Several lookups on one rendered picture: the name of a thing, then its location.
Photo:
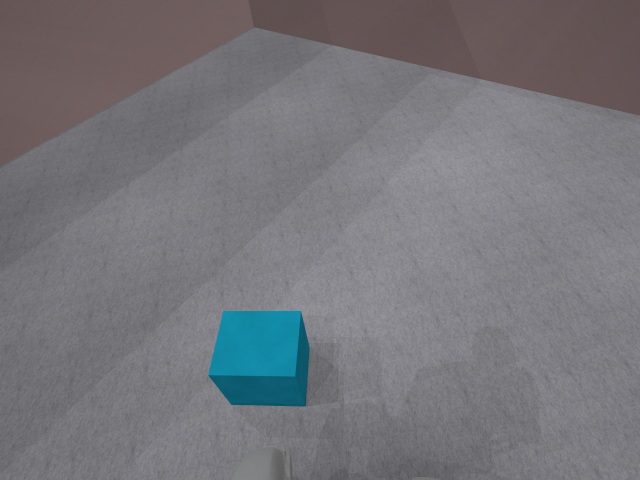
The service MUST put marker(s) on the carton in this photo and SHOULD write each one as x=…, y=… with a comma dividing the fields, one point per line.
x=261, y=358

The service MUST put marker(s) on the left robot thigh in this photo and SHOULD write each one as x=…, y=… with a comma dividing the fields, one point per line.
x=265, y=464

